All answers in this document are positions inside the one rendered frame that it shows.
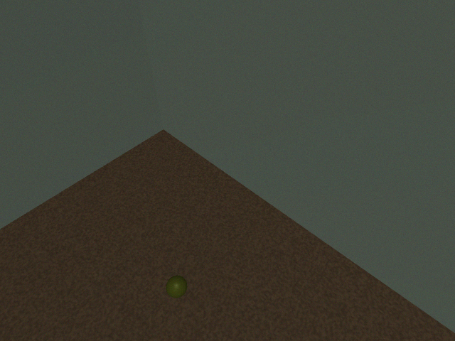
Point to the ball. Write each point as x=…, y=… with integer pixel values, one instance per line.
x=176, y=286

